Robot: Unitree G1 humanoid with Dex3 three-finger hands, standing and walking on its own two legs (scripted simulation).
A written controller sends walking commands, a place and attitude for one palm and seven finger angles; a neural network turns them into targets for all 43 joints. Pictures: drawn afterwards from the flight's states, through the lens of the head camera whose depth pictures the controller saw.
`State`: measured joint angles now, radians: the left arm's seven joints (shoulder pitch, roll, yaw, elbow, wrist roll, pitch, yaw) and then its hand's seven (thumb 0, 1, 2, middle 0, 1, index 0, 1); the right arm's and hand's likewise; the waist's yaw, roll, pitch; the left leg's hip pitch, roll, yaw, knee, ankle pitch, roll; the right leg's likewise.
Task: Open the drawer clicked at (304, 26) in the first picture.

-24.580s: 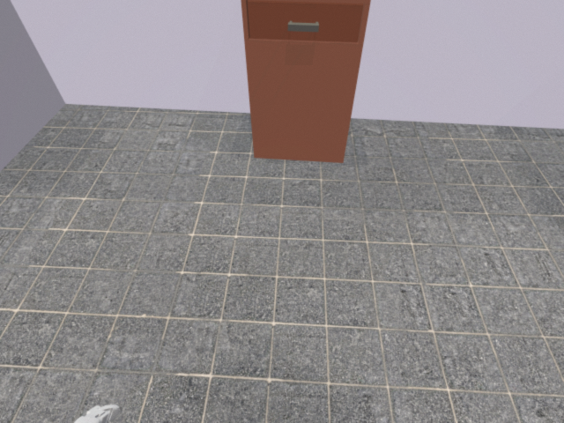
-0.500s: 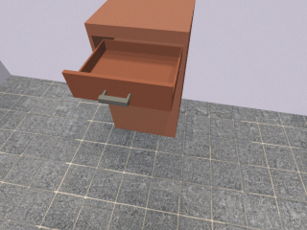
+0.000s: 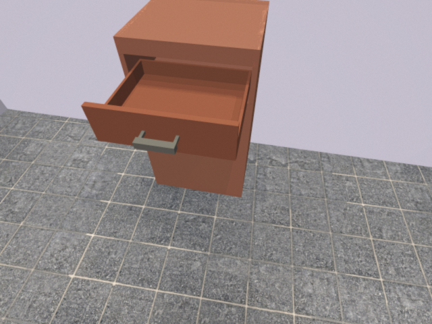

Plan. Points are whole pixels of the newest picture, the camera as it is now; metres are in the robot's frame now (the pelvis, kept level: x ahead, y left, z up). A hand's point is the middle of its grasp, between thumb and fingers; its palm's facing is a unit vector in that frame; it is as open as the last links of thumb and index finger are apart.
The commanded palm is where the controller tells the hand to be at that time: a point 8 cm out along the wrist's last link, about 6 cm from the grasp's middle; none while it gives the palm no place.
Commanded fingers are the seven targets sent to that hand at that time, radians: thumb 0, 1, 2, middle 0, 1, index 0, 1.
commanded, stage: look to check the result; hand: left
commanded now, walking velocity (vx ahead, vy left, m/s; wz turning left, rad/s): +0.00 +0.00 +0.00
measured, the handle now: (157, 140) +0.59 +0.21 -0.06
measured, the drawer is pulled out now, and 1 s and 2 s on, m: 0.30 0.30 0.30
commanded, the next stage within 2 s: stand and wait in 0.44 s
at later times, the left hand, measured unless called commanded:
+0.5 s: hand out of the picture +0.00 +0.16 -0.17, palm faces +0.03 -0.98 -0.19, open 7.3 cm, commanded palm none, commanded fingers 0.00 0.90 0.90 -0.20 -0.30 -0.20 -0.30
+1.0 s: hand out of the picture +0.02 +0.16 -0.17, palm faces +0.03 -0.98 -0.20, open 7.3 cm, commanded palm none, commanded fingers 0.00 0.90 0.90 -0.20 -0.30 -0.20 -0.30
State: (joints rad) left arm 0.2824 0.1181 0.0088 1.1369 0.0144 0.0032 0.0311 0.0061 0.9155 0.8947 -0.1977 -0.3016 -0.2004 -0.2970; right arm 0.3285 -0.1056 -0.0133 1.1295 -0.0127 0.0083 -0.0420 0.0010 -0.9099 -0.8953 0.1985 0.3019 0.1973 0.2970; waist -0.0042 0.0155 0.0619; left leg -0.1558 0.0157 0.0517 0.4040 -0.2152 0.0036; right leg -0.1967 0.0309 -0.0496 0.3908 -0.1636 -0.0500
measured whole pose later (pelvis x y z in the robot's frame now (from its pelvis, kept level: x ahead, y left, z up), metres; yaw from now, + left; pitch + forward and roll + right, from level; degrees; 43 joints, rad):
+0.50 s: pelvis +0.00 +0.00 +0.00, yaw +0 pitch -2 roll +0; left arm 0.27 0.12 0.01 1.14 0.01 0.00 0.03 0.01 0.92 0.89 -0.20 -0.30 -0.20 -0.30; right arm 0.30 -0.10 -0.01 1.13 -0.01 0.01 -0.04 0.00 -0.91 -0.90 0.20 0.30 0.20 0.30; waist -0.01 0.02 0.07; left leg -0.14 0.02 0.05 0.39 -0.21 0.00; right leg -0.18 0.04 -0.05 0.38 -0.16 -0.06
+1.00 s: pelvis +0.01 -0.01 +0.00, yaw +0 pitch -2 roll +0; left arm 0.24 0.14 0.01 1.14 0.01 0.00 0.03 0.01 0.91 0.89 -0.20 -0.30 -0.20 -0.30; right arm 0.28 -0.12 -0.02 1.13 -0.01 0.01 -0.04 0.00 -0.91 -0.90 0.20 0.30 0.20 0.30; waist -0.01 0.02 0.08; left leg -0.13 0.03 0.04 0.38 -0.22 -0.01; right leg -0.17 0.04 -0.06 0.36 -0.17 -0.06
